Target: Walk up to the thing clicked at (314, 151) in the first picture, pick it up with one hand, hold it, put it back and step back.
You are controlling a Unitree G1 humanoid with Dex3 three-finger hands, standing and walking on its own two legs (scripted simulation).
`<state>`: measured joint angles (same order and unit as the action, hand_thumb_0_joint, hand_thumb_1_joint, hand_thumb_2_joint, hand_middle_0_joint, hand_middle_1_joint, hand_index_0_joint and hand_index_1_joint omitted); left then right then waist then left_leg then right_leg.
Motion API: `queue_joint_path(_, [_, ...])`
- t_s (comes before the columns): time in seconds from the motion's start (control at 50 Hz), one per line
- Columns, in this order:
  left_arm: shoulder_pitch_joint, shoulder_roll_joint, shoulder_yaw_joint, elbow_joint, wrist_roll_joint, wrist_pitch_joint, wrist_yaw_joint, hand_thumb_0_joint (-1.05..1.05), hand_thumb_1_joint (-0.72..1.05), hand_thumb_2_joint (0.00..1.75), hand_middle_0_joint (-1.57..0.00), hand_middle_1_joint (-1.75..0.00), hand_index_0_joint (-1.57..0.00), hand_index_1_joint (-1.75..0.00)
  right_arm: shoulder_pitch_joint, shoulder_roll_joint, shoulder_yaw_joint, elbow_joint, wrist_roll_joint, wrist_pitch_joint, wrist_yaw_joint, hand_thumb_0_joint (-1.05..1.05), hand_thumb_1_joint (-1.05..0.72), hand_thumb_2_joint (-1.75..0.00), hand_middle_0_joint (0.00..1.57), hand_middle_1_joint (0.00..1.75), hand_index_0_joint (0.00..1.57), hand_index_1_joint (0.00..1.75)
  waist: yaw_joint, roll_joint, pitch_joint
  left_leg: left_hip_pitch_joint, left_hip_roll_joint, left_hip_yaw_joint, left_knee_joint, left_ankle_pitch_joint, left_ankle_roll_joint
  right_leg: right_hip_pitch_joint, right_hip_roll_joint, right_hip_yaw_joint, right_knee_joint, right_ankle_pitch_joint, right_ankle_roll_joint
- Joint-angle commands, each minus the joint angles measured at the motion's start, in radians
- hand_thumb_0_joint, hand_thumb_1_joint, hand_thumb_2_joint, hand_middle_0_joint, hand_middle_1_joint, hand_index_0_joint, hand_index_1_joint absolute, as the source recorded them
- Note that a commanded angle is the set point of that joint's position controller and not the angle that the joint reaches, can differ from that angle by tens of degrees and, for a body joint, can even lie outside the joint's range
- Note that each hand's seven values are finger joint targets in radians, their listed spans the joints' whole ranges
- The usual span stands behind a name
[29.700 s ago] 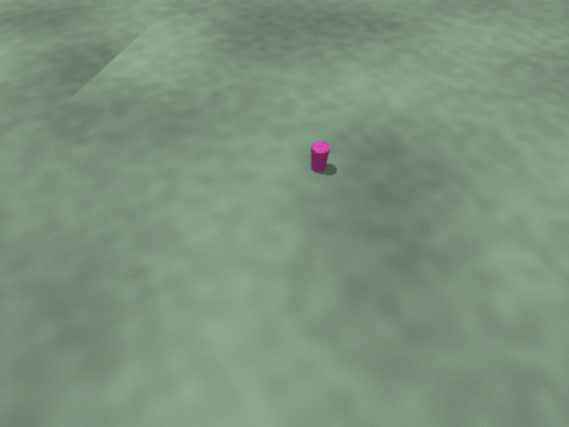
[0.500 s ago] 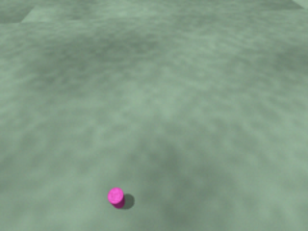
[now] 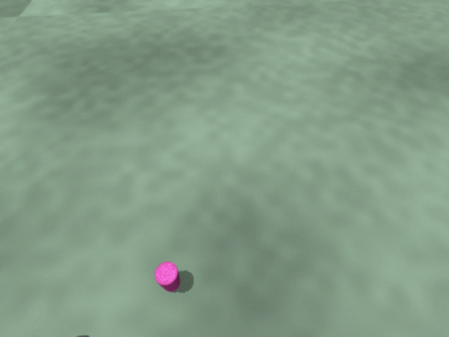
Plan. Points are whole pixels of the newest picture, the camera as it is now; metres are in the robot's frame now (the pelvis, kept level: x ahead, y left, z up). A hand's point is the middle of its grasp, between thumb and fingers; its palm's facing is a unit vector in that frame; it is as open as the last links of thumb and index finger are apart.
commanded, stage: step back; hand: left
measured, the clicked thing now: (169, 278) +0.41 +0.25 -0.71
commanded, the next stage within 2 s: none
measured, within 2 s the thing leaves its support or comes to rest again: neither
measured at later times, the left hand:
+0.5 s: hand out of the picture +0.05 +0.31 -0.18, palm faces -0.09 -0.93 -0.35, open 7.4 cm
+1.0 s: hand out of the picture -0.07 +0.33 -0.17, palm faces -0.03 -0.93 -0.36, open 7.4 cm
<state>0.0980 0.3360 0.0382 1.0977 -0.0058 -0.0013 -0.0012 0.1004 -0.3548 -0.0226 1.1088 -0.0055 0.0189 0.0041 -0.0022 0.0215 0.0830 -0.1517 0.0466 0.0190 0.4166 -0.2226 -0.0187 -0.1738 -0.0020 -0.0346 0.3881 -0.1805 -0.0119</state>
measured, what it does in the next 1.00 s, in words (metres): walks backwards: right foot, then left foot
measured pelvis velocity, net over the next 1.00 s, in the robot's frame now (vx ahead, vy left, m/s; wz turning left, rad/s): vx -0.21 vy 0.07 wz -0.02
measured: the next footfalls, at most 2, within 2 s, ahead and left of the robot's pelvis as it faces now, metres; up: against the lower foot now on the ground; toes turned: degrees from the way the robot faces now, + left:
right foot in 0.62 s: -0.10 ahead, -0.07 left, +0.00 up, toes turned -1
left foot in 0.94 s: -0.18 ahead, +0.17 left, +0.00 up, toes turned -4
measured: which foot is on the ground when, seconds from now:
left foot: down 0.00-0.64, up 0.66-0.92, down 0.94-1.00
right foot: down 0.00-0.22, up 0.24-0.60, down 0.62-0.94, up 0.96-1.00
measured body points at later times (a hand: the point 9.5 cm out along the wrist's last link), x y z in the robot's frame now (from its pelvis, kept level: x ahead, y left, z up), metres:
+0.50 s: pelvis -0.09 +0.06 -0.01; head -0.01 +0.08 +0.43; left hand +0.05 +0.36 -0.15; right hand -0.02 -0.26 -0.12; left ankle -0.06 +0.15 -0.74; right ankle -0.13 -0.09 -0.68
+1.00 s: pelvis -0.21 +0.07 -0.02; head -0.15 +0.09 +0.42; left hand -0.07 +0.37 -0.14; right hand -0.14 -0.25 -0.13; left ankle -0.22 +0.17 -0.75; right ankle -0.16 -0.07 -0.72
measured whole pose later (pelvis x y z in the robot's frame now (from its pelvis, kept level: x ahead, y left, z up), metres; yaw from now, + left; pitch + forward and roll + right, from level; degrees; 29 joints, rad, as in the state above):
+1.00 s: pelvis -0.21 +0.07 -0.02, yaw -1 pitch -2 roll +0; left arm 0.09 0.39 0.07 0.77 0.02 0.07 0.02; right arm 0.17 -0.37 -0.05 0.89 -0.03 0.03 0.00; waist 0.00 -0.06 0.19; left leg -0.25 -0.06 -0.02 0.66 -0.37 0.04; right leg -0.44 0.03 0.11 0.84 -0.45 0.00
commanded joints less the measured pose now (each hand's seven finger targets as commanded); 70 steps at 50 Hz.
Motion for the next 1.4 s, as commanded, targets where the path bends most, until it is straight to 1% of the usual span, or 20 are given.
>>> queue_joint_path(0.0, [-0.052, 0.314, 0.08, -0.137, 0.013, -0.004, 0.025, 0.0, 0.9, 0.9, -0.2, -0.3, -0.2, -0.3, 0.018, -0.188, -0.058, -0.112, 0.007, 0.007, -0.01, 0.0, -0.9, -0.9, 0.2, 0.3, 0.2, 0.3, -0.001, -0.189, -0.142, -0.074, -0.075, -0.011, 0.339, -0.163, 0.05, 0.005, -0.309, 0.291, -0.059, 0.438, -0.208])
queue_joint_path(0.06, [-0.125, 0.299, 0.081, -0.21, 0.036, 0.005, 0.028, 0.0, 0.9, 0.9, -0.2, -0.3, -0.2, -0.3, 0.08, -0.19, -0.07, -0.146, 0.009, 0.027, -0.001, 0.0, -0.9, -0.9, 0.2, 0.3, 0.2, 0.3, -0.029, -0.205, -0.132, -0.1, -0.059, -0.102, 0.506, -0.307, 0.075, -0.096, -0.32, 0.246, 0.003, 0.394, -0.237])
queue_joint_path(0.16, [-0.12, 0.26, 0.058, -0.256, 0.018, 0.042, 0.027, 0.0, 0.9, 0.9, -0.2, -0.3, -0.2, -0.3, 0.143, -0.202, -0.087, -0.155, -0.022, 0.005, -0.008, 0.0, -0.9, -0.9, 0.2, 0.3, 0.2, 0.3, -0.043, -0.072, -0.115, -0.067, -0.036, -0.054, 0.0, 0.105, 0.047, -0.08, -0.167, 0.144, 0.248, 0.216, -0.104])
queue_joint_path(0.22, [-0.064, 0.219, 0.059, -0.266, 0.019, 0.057, 0.044, 0.0, 0.9, 0.9, -0.2, -0.3, -0.2, -0.3, 0.079, -0.386, -0.125, -0.225, -0.037, -0.013, -0.012, 0.0, -0.9, -0.9, 0.2, 0.3, 0.2, 0.3, -0.039, 0.217, -0.122, -0.053, 0.316, -0.502, -0.075, 0.571, 0.22, -0.27, 0.12, 0.225, 0.653, -0.498, -0.009])
queue_joint_path(0.3, [0.005, 0.238, 0.062, -0.243, 0.007, 0.055, 0.047, 0.0, 0.9, 0.9, -0.2, -0.3, -0.2, -0.3, -0.014, -0.273, -0.099, -0.266, -0.031, -0.022, -0.04, 0.0, -0.9, -0.9, 0.2, 0.3, 0.2, 0.3, 0.028, 0.125, -0.126, 0.064, 0.2, -0.264, 0.058, 0.628, 0.226, -0.377, 0.104, 0.256, 0.872, -0.323, -0.004])
queue_joint_path(0.42, [-0.027, 0.223, 0.076, -0.312, 0.02, 0.039, 0.032, 0.0, 0.9, 0.9, -0.2, -0.3, -0.2, -0.3, 0.106, -0.268, -0.103, -0.273, -0.017, -0.018, -0.049, 0.0, -0.9, -0.9, 0.2, 0.3, 0.2, 0.3, -0.046, 0.1, -0.129, 0.192, 0.215, -0.271, 0.102, 0.669, 0.267, -0.347, 0.076, 0.19, 0.636, -0.35, 0.044])
queue_joint_path(0.58, [0.139, 0.205, 0.088, -0.266, 0.036, 0.02, 0.02, 0.0, 0.9, 0.9, -0.2, -0.3, -0.2, -0.3, 0.02, -0.274, -0.093, -0.319, -0.003, 0.0, -0.033, 0.0, -0.9, -0.9, 0.2, 0.3, 0.2, 0.3, 0.029, 0.087, -0.193, -0.029, 0.173, -0.222, 0.176, 0.332, 0.172, 0.008, 0.027, 0.074, 0.054, -0.027, -0.022])
queue_joint_path(0.6, [0.146, 0.258, 0.1, -0.275, 0.049, 0.012, 0.021, 0.0, 0.9, 0.9, -0.2, -0.3, -0.2, -0.3, 0.024, -0.252, -0.085, -0.328, 0.003, -0.001, -0.03, 0.0, -0.9, -0.9, 0.2, 0.3, 0.2, 0.3, 0.024, -0.005, -0.197, -0.165, 0.121, -0.192, 0.232, 0.201, 0.119, 0.081, -0.065, 0.223, 0.056, 0.067, -0.061])
queue_joint_path(0.64, [0.04, 0.381, 0.125, -0.329, 0.043, 0.011, 0.016, 0.0, 0.9, 0.9, -0.2, -0.3, -0.2, -0.3, -0.027, -0.211, -0.083, -0.331, 0.004, 0.012, -0.039, 0.0, -0.9, -0.9, 0.2, 0.3, 0.2, 0.3, 0.045, -0.302, -0.07, -0.255, -0.141, -0.091, 0.649, -0.406, 0.023, -0.154, -0.387, 0.584, -0.06, 0.204, -0.321])
queue_joint_path(0.66, [-0.004, 0.348, 0.121, -0.357, 0.04, 0.008, 0.017, 0.0, 0.9, 0.9, -0.2, -0.3, -0.2, -0.3, 0.024, -0.232, -0.087, -0.312, 0.0, 0.017, -0.038, 0.0, -0.9, -0.9, 0.2, 0.3, 0.2, 0.3, 0.016, -0.231, -0.044, -0.246, -0.13, -0.166, 0.76, -0.401, 0.017, -0.196, -0.377, 0.561, -0.049, 0.226, -0.317])
queue_joint_path(0.74, [-0.047, 0.261, 0.1, -0.385, 0.037, 0.017, 0.029, 0.0, 0.9, 0.9, -0.2, -0.3, -0.2, -0.3, 0.098, -0.226, -0.072, -0.285, 0.01, 0.002, -0.038, 0.0, -0.9, -0.9, 0.2, 0.3, 0.2, 0.3, -0.001, -0.171, -0.057, -0.264, -0.167, -0.137, 0.751, -0.29, 0.002, -0.105, -0.201, 0.275, 0.057, 0.342, -0.215])
queue_joint_path(0.88, [0.0, 0.277, 0.089, -0.413, 0.026, 0.045, 0.021, 0.0, 0.9, 0.9, -0.2, -0.3, -0.2, -0.3, 0.177, -0.188, -0.08, -0.274, -0.017, -0.02, -0.031, 0.0, -0.9, -0.9, 0.2, 0.3, 0.2, 0.3, -0.017, -0.184, -0.152, -0.081, -0.085, 0.003, -0.014, -0.013, 0.022, 0.054, -0.175, 0.236, 0.242, 0.343, -0.145])
queue_joint_path(0.92, [0.07, 0.2, 0.07, -0.421, 0.018, 0.057, 0.014, 0.0, 0.9, 0.9, -0.2, -0.3, -0.2, -0.3, 0.126, -0.307, -0.113, -0.298, -0.048, -0.029, -0.03, 0.0, -0.9, -0.9, 0.2, 0.3, 0.2, 0.3, 0.016, 0.105, -0.141, 0.086, 0.197, -0.402, -0.082, 0.199, 0.116, -0.277, 0.011, 0.15, 0.439, -0.137, -0.031])
queue_joint_path(0.94, [-0.025, 0.234, 0.087, -0.435, 0.023, 0.052, 0.034, 0.0, 0.9, 0.9, -0.2, -0.3, -0.2, -0.3, 0.11, -0.405, -0.131, -0.318, -0.037, -0.027, -0.022, 0.0, -0.9, -0.9, 0.2, 0.3, 0.2, 0.3, -0.054, 0.228, -0.109, -0.064, 0.358, -0.546, -0.093, 0.376, 0.253, -0.302, 0.101, 0.16, 0.605, -0.473, 0.001])
queue_joint_path(1.02, [0.048, 0.235, 0.098, -0.377, 0.014, 0.052, 0.034, 0.0, 0.9, 0.9, -0.2, -0.3, -0.2, -0.3, 0.008, -0.273, -0.094, -0.329, -0.03, -0.037, -0.043, 0.0, -0.9, -0.9, 0.2, 0.3, 0.2, 0.3, 0.037, 0.076, -0.078, -0.012, 0.208, -0.273, 0.028, 0.535, 0.218, -0.359, 0.11, 0.263, 0.884, -0.331, -0.009])
queue_joint_path(1.18, [0.06, 0.224, 0.102, -0.383, 0.028, 0.05, 0.018, 0.0, 0.9, 0.9, -0.2, -0.3, -0.2, -0.3, 0.098, -0.274, -0.107, -0.354, -0.025, -0.03, -0.047, 0.0, -0.9, -0.9, 0.2, 0.3, 0.2, 0.3, -0.037, 0.131, -0.118, 0.094, 0.221, -0.253, 0.056, 0.464, 0.271, -0.31, 0.073, 0.18, 0.661, -0.342, 0.05])
queue_joint_path(1.32, [0.243, 0.23, 0.112, -0.289, 0.043, 0.033, 0.002, 0.0, 0.9, 0.9, -0.2, -0.3, -0.2, -0.3, 0.005, -0.29, -0.101, -0.39, -0.016, 0.004, -0.032, 0.0, -0.9, -0.9, 0.2, 0.3, 0.2, 0.3, 0.05, 0.129, -0.179, -0.196, 0.142, -0.193, 0.155, 0.129, 0.135, 0.072, 0.015, 0.064, 0.07, -0.075, -0.027])
queue_joint_path(1.34, [0.228, 0.291, 0.127, -0.306, 0.059, 0.028, -0.001, 0.0, 0.9, 0.9, -0.2, -0.3, -0.2, -0.3, 0.026, -0.243, -0.09, -0.398, -0.01, 0.007, -0.031, 0.0, -0.9, -0.9, 0.2, 0.3, 0.2, 0.3, 0.037, -0.04, -0.131, -0.372, 0.025, -0.17, 0.282, -0.077, 0.072, 0.086, -0.121, 0.317, 0.008, -0.179, -0.077])
queue_joint_path(1.36, [0.148, 0.399, 0.147, -0.343, 0.048, 0.034, -0.005, 0.0, 0.9, 0.9, -0.2, -0.3, -0.2, -0.3, -0.014, -0.209, -0.086, -0.41, -0.003, 0.006, -0.045, 0.0, -0.9, -0.9, 0.2, 0.3, 0.2, 0.3, 0.067, -0.297, -0.078, -0.367, -0.149, -0.079, 0.549, -0.359, 0.016, -0.154, -0.349, 0.544, -0.108, -0.188, -0.238])
queue_joint_path(1.38, [0.061, 0.423, 0.148, -0.384, 0.053, 0.026, 0.003, 0.0, 0.9, 0.9, -0.2, -0.3, -0.2, -0.3, -0.007, -0.25, -0.102, -0.399, -0.004, 0.011, -0.051, 0.0, -0.9, -0.9, 0.2, 0.3, 0.2, 0.3, 0.048, -0.303, -0.018, -0.314, -0.111, -0.168, 0.739, -0.393, 0.007, -0.322, -0.438, 0.632, -0.138, -0.15, -0.306])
